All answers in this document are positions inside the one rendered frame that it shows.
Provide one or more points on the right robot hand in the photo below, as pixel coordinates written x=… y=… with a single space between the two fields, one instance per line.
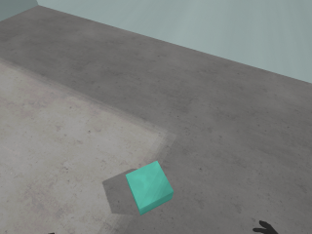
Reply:
x=269 y=229

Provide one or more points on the carton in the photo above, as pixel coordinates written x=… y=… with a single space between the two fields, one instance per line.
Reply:
x=150 y=187

